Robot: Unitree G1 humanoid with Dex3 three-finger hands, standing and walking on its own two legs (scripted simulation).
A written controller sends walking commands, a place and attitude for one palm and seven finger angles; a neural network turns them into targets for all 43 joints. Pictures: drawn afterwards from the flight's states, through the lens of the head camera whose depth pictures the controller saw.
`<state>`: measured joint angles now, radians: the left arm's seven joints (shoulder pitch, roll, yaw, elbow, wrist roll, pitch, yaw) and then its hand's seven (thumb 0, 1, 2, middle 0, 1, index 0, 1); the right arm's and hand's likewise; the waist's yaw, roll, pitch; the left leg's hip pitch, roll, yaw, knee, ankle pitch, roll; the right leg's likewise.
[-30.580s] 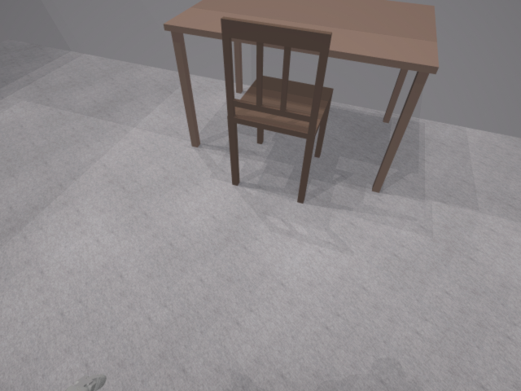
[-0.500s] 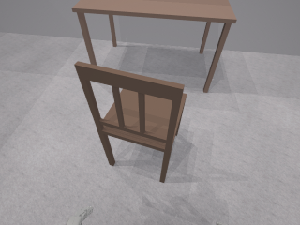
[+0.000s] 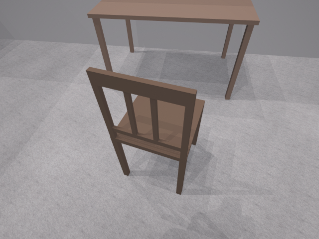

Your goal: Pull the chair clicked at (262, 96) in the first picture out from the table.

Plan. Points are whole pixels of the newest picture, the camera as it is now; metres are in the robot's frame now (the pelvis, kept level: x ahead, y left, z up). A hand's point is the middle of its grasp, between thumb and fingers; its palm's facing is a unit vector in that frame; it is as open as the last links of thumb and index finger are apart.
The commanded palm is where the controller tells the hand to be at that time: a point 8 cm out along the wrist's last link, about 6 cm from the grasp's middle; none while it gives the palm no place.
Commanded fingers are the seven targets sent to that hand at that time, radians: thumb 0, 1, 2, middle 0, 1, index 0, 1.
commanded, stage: let the arm hang, fingers relaxed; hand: left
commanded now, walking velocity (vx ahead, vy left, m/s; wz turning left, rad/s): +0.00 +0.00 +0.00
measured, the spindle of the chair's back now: (131, 114) +0.60 +0.17 -0.12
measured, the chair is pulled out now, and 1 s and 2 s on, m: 0.69 0.69 0.69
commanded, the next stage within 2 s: look to check the result in 0.34 s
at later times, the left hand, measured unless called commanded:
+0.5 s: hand out of the picture -0.01 +0.16 -0.17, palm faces +0.04 -0.98 -0.18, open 7.4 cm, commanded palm none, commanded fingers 0.00 0.90 0.90 -0.20 -0.30 -0.20 -0.30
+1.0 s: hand out of the picture +0.00 +0.15 -0.17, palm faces +0.04 -0.98 -0.18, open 7.3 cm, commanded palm none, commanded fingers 0.00 0.90 0.90 -0.20 -0.30 -0.20 -0.30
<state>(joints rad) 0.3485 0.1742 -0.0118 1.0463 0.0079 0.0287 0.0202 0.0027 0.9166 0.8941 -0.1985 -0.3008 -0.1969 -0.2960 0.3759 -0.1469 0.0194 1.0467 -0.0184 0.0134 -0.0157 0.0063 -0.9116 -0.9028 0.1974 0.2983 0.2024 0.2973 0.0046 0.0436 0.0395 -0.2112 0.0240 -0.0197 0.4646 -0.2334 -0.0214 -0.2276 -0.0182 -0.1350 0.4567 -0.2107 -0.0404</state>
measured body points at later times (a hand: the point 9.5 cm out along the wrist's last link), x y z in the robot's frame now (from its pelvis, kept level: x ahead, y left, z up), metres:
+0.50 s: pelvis +0.00 +0.00 +0.00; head +0.01 -0.02 +0.45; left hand -0.01 +0.21 -0.16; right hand -0.03 -0.20 -0.17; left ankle +0.01 +0.14 -0.74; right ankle +0.03 -0.09 -0.74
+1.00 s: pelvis +0.01 -0.01 +0.00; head +0.02 -0.01 +0.45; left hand +0.00 +0.21 -0.16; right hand -0.03 -0.20 -0.16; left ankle +0.01 +0.14 -0.74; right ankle +0.03 -0.09 -0.74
